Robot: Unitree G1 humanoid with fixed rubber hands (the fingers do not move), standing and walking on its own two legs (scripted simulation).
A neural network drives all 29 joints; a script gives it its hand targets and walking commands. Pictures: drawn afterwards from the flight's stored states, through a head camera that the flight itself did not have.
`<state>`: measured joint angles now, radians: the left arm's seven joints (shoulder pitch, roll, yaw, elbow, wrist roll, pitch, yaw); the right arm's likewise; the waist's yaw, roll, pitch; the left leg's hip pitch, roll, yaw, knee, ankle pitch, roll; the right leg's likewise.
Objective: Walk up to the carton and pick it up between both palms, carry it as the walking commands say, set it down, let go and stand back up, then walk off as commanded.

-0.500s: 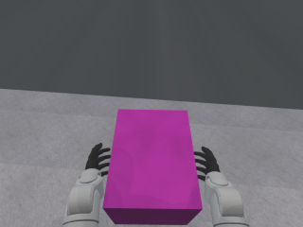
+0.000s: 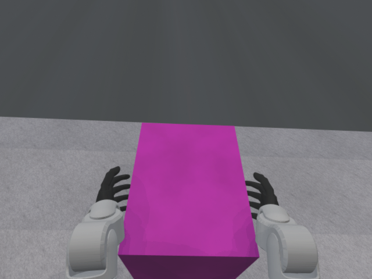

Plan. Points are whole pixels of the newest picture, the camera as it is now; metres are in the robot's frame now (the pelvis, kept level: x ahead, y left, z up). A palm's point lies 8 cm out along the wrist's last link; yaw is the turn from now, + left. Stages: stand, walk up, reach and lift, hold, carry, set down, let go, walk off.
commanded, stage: carry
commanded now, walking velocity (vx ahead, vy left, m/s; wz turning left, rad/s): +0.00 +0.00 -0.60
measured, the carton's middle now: (186, 200) +0.33 +0.01 +0.01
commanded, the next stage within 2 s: none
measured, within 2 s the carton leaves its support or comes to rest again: neither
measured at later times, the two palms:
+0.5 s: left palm (187, 174) +0.34 +0.01 +0.08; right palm (328, 207) +0.29 -0.28 +0.07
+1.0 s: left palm (231, 190) +0.29 -0.07 +0.11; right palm out of the picture +0.21 -0.35 +0.09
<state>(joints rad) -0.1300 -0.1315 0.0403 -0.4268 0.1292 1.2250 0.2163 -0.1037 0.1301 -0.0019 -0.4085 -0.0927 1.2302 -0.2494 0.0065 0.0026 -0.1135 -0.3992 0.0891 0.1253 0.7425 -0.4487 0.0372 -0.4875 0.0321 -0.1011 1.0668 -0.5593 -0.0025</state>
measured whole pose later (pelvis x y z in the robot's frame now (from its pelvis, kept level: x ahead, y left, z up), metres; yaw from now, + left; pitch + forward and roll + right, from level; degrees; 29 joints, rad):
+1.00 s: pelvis +0.00 -0.14 +0.00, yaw -16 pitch +3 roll +1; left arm -0.13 -0.13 0.04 -0.47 0.13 1.26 0.21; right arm -0.12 0.13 -0.01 -0.44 -0.09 1.28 -0.24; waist 0.00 0.02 -0.07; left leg -0.37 0.09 0.16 0.68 -0.40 0.00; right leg -0.47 0.00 -0.04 0.64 -0.22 -0.04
